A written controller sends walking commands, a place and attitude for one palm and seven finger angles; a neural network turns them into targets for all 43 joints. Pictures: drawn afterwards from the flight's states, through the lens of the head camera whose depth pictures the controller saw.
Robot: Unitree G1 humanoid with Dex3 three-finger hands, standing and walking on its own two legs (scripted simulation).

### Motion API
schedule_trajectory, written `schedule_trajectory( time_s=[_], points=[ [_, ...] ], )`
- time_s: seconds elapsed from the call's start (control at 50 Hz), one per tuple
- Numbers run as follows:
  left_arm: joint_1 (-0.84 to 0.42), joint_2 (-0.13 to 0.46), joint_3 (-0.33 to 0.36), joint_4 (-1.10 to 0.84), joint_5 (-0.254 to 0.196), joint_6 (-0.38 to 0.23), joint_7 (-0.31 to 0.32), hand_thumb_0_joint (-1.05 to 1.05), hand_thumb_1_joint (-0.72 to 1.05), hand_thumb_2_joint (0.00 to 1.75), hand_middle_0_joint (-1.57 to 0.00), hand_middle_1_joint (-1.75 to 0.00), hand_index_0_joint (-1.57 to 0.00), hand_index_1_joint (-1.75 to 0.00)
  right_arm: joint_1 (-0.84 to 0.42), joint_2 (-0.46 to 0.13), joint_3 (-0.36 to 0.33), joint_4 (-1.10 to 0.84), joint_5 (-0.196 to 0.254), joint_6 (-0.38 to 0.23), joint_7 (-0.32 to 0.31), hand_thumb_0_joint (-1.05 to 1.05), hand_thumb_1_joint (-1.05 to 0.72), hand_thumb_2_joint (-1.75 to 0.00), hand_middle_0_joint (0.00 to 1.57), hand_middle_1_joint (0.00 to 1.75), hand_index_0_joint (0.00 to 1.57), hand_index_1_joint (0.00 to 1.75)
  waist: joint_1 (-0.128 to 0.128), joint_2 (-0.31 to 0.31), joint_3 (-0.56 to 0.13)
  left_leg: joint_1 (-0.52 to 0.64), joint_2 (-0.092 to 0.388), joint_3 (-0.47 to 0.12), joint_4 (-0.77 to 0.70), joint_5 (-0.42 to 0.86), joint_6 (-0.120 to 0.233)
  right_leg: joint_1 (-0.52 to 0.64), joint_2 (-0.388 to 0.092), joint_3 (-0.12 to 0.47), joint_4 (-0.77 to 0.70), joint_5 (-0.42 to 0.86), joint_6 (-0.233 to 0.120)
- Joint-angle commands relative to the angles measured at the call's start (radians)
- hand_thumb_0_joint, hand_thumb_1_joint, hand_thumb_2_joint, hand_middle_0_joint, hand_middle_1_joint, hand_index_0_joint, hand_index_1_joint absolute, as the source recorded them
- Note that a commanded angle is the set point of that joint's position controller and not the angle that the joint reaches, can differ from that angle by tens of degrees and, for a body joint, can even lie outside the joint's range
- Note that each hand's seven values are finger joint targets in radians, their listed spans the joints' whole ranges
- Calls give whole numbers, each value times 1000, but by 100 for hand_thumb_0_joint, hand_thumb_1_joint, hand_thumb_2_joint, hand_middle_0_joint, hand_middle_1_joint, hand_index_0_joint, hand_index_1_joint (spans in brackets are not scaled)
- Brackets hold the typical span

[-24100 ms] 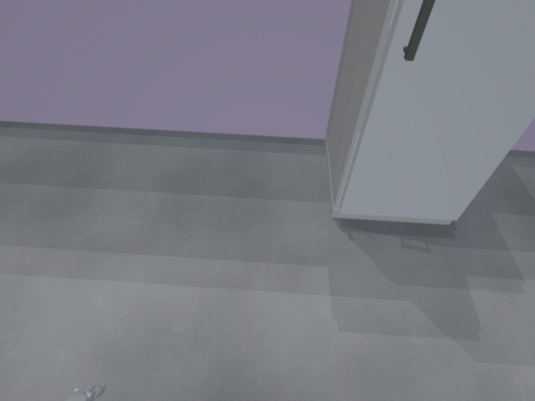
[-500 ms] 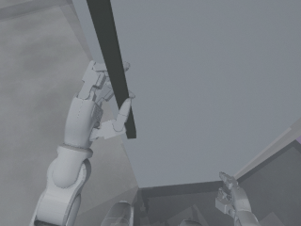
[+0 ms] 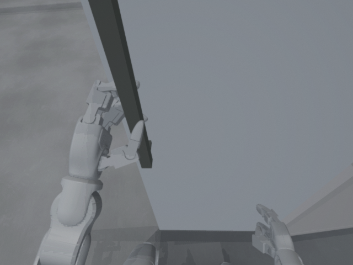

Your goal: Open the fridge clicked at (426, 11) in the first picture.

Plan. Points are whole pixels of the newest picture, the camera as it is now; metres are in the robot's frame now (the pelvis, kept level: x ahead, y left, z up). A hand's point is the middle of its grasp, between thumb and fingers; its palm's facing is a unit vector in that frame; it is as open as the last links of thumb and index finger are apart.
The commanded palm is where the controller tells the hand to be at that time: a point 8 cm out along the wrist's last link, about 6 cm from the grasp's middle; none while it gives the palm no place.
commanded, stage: stop walking and hold the door back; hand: left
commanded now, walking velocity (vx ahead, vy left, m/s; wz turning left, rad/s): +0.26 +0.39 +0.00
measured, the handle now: (131, 86) +0.32 +0.09 +0.27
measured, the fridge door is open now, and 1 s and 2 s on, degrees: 82 80 73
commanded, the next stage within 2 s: loosen the grip on the handle in 1.14 s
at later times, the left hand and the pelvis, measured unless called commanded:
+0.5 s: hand (133, 135) +0.27 +0.09 +0.22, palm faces +0.03 -0.98 -0.18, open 7.6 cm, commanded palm +0.27 +0.15 +0.19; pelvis -0.11 -0.01 +0.00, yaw +6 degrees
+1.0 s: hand (132, 132) +0.28 +0.09 +0.22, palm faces -0.02 -0.99 -0.17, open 7.5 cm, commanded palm +0.27 +0.14 +0.19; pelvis -0.13 +0.00 +0.01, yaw +2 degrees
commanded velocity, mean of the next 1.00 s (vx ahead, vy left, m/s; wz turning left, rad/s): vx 0.13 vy -0.01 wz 0.00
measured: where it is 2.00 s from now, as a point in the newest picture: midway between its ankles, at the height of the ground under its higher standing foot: outside the picture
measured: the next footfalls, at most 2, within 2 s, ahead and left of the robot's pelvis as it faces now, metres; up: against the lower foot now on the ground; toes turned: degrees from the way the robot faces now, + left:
left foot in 0.20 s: -0.03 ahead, +0.11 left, +0.00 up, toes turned +10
right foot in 0.92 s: -0.05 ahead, -0.13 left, +0.00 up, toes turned -3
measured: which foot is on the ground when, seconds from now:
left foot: up 0.00-0.18, down 0.20-1.00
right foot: down 0.00-0.62, up 0.64-0.90, down 0.92-1.00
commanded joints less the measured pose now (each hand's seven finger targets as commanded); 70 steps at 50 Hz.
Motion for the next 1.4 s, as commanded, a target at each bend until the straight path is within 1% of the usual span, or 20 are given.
schedule_trajectory(
  time_s=[0.0,0.14,0.2,0.26,0.34,0.38,0.4,0.54,0.58,0.62,0.72,0.86,0.94,1.2,1.22,1.24,1.26,1.28,1.3,1.38],
  points=[
    [-396,55,113,72,-28,-38,74,0,90,90,-45,-140,-45,-140,-86,-76,-6,-120,-20,-26,-56,0,-90,-90,20,30,20,30,1,-275,-287,23,-31,37,136,16,3,165,-288,192,-273,177,-163],
    [-708,31,37,313,-26,-42,69,0,90,90,-45,-140,-45,-140,-56,-116,8,-103,-29,25,-64,0,-90,-90,20,30,20,30,2,-246,-310,378,-91,139,-629,73,62,62,-207,159,-315,-241,-81],
    [-878,-46,-53,405,-43,-46,69,0,90,90,-45,-140,-45,-140,-92,-148,1,-123,-13,30,-59,0,-90,-90,20,30,20,30,-11,237,-223,343,254,-296,-864,-13,230,-124,52,-47,254,-195,-2],
    [-1002,25,35,595,-34,-32,69,0,90,90,-45,-140,-45,-140,-65,-142,1,-81,5,24,-58,0,-90,-90,20,30,20,30,-2,11,-188,235,224,-183,-806,27,220,-62,15,47,247,-183,-12],
    [-1049,14,42,723,-42,-29,55,0,90,90,-45,-140,-45,-140,-47,-147,-4,-61,-3,18,-70,0,-90,-90,20,30,20,30,14,5,-244,133,59,4,-607,-82,110,254,27,35,-161,-200,-48],
    [-1032,79,115,794,-42,-31,57,0,90,90,-45,-140,-45,-140,-21,-131,-20,-50,-22,16,-71,0,-90,-90,20,30,20,30,13,-284,-201,-27,-93,113,-239,-11,35,261,-267,512,-444,-451,-194],
    [-1074,84,109,736,-48,-39,55,0,90,90,-45,-140,-45,-140,-36,-137,-23,-62,-20,2,-74,0,-90,-90,20,30,20,30,22,-305,-246,-17,-66,49,-108,-2,25,239,-319,571,-482,-489,-215],
    [-1190,44,103,848,-51,-68,33,0,90,90,-45,-140,-45,-140,23,-124,-4,9,-27,-40,-82,0,-90,-90,20,30,20,30,-26,-258,-309,413,-76,193,-533,104,44,-25,-132,141,-279,-451,-121],
    [-1182,5,74,820,-69,-92,25,0,90,90,-45,-140,-45,-140,21,-187,-19,-15,-21,-56,-82,0,-90,-90,20,30,20,30,-29,123,-263,496,175,-194,-803,-63,136,-196,52,-11,148,-290,-30],
    [-1252,-60,1,831,-69,-95,11,0,90,90,-45,-140,-45,-140,-25,-138,2,-27,-2,-53,-59,0,-90,-90,20,30,20,30,-19,-13,-239,372,343,-413,-922,-154,227,-208,21,112,401,-180,-36],
    [-1243,-56,-10,867,-49,-81,10,0,90,90,-45,-140,-45,-140,20,-168,-4,-12,-3,-55,-65,0,-90,-90,20,30,20,30,-12,19,-257,403,259,-125,-828,144,174,-65,18,38,155,-148,-32],
    [-1225,-25,3,841,-53,-71,15,0,90,90,-45,-140,-45,-140,39,-170,-3,-3,-9,-72,-64,0,-90,-90,20,30,20,30,-23,44,-342,414,176,3,-690,341,90,184,47,1,-203,-63,-41],
    [-1224,73,98,909,-51,-56,37,0,90,90,-45,-140,-45,-140,25,-137,-5,3,-6,-65,-73,0,-90,-90,20,30,20,30,-24,-216,-301,306,43,127,-552,224,27,155,-112,146,-280,-37,-83],
    [-1185,33,89,1043,-64,-83,29,0,90,90,-45,-140,-45,-140,27,-161,-11,-5,2,-51,-82,0,-90,-90,20,30,20,30,-2,-93,-294,356,95,63,-648,346,51,104,-29,74,-218,-37,-29],
    [-1870,568,420,831,59,-124,11,0,90,90,-45,-140,-45,-140,82,-182,-91,-53,-20,-87,-56,0,-90,-90,20,30,20,30,27,-387,-177,303,79,94,-571,258,89,111,-19,181,-316,178,-15],
    [-1658,317,281,1279,48,-51,-38,0,78,84,-45,-140,-45,-140,88,-176,-23,-20,1,-169,-35,0,-90,-90,20,30,20,30,-119,-422,-482,330,-51,85,-728,411,66,166,69,53,-135,201,-77],
    [-1404,149,255,1286,-10,-39,-70,0,66,78,-45,-140,-45,-140,138,-181,-37,-22,25,-173,-24,0,-90,-90,20,30,20,30,-56,-306,-448,379,-41,84,-681,382,41,63,71,4,-115,85,-76],
    [-1344,181,292,1256,-47,-53,-91,0,54,73,-45,-140,-45,-140,127,-199,-31,-27,18,-178,-16,0,-90,-90,20,30,20,30,-11,73,-456,489,-45,99,-669,351,2,6,44,18,-117,45,-87],
    [-1338,234,341,1151,-84,-94,-88,0,42,67,-45,-140,-45,-140,129,-192,-16,-36,8,-172,-8,0,-90,-90,20,30,20,30,9,184,-487,558,-47,66,-687,286,-16,24,48,24,-144,27,-87],
    [-1253,121,187,1053,-67,-224,-91,0,-7,43,-45,-140,-45,-140,110,-191,-26,-63,24,-200,10,0,-90,-90,20,30,20,30,-44,-112,-332,427,-16,58,-696,185,29,37,67,41,-193,-22,-72]
  ],
)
